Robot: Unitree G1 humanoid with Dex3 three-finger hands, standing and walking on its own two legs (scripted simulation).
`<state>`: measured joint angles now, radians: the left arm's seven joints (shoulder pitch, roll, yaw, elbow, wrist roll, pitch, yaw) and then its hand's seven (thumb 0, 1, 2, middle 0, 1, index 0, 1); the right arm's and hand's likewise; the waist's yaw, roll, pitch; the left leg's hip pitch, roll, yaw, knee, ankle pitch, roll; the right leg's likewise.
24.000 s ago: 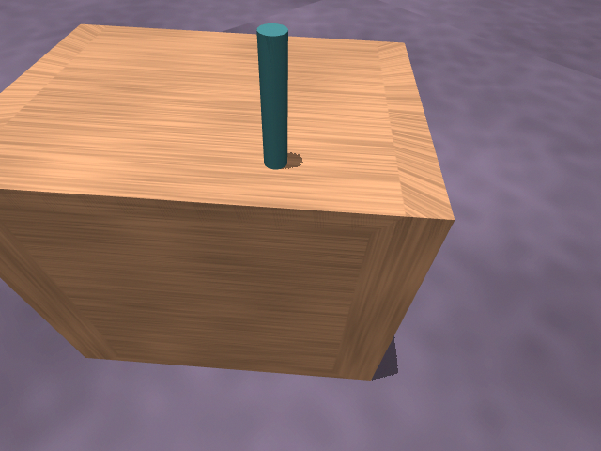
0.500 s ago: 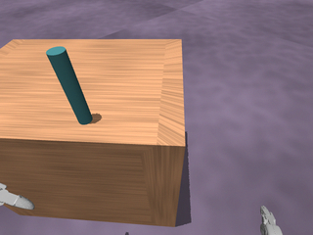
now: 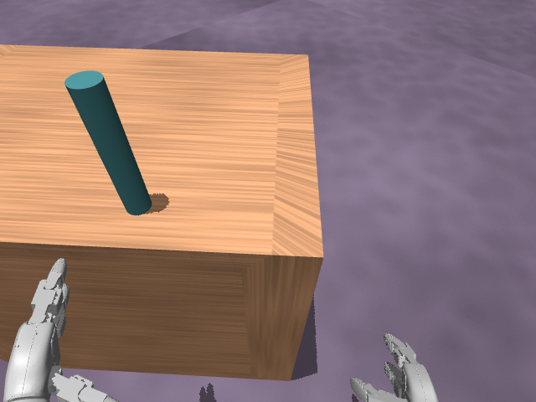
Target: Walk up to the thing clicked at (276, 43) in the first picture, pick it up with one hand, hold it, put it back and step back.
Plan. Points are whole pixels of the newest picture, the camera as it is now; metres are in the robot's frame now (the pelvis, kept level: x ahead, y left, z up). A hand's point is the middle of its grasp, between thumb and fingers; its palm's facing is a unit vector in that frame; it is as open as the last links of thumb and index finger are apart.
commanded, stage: home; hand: left
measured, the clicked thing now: (116, 154) +0.42 +0.26 +0.14
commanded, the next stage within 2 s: none
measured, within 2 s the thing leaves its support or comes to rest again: neither
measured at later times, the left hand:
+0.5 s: hand (161, 372) +0.18 +0.18 -0.10, palm faces +0.08 -0.97 -0.22, open 17.3 cm
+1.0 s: hand out of the picture +0.11 +0.24 -0.13, palm faces -0.07 -0.92 -0.38, open 17.5 cm
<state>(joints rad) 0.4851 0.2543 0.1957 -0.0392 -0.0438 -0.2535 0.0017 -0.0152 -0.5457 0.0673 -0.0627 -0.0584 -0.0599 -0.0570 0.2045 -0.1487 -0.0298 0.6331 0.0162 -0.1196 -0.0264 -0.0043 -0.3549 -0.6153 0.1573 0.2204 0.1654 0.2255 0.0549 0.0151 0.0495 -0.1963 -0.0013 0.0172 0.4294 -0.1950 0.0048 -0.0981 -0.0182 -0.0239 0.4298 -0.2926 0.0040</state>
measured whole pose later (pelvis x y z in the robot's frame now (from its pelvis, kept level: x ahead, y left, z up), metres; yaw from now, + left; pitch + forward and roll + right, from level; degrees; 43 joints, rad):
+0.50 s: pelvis +0.01 +0.00 +0.00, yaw -1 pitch +0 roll +0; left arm 0.24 0.19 0.02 0.54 -0.01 -0.11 0.07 -0.01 -0.51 0.08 -0.06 -0.06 -0.06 -0.06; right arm 0.22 -0.21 0.01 0.69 0.01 -0.06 -0.05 0.01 -0.89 -0.90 0.20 0.30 0.21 0.30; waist 0.01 -0.01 0.04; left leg -0.26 0.01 0.03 0.49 -0.24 0.00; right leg -0.16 -0.01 -0.01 0.47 -0.31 0.00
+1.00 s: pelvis +0.00 -0.01 +0.00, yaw -1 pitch -2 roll +0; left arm 0.22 0.35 -0.01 0.87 0.04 -0.04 0.01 -0.01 -0.55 0.05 -0.06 -0.05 -0.05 -0.05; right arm 0.19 -0.34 -0.02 0.86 -0.03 0.00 0.02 0.01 -0.90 -0.90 0.20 0.30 0.21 0.30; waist -0.01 0.02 -0.01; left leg -0.22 0.02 0.03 0.47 -0.22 -0.01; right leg -0.12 0.01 -0.01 0.45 -0.30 -0.01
